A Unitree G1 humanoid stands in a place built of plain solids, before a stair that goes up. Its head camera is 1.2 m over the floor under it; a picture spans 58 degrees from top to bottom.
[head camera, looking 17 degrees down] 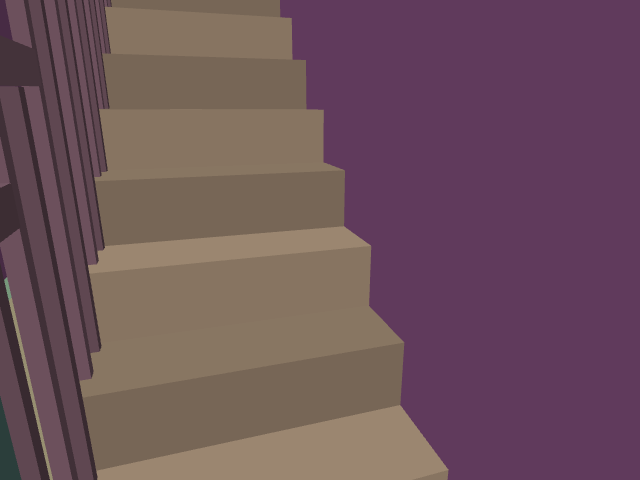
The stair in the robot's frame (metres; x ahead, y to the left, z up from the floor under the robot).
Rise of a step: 0.20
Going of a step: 0.24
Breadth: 0.82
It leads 17 degrees to the left of straight ahead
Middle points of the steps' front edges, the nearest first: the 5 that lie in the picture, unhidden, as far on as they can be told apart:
0.91 0.16 0.60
1.14 0.23 0.80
1.37 0.30 1.00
1.60 0.38 1.19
1.83 0.45 1.39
